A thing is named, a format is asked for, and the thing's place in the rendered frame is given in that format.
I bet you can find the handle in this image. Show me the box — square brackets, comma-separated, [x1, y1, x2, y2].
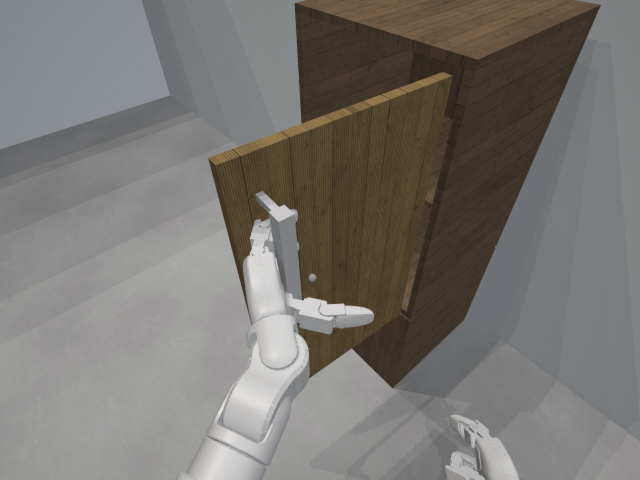
[255, 191, 302, 300]

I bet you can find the robot right hand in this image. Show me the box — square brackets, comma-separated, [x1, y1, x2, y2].
[445, 415, 520, 480]

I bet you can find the robot left forearm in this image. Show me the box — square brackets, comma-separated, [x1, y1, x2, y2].
[176, 314, 310, 480]

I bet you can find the cupboard door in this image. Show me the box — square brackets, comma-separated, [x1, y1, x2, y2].
[208, 72, 453, 378]

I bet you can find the robot left hand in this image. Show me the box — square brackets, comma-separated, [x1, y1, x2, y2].
[243, 209, 374, 334]

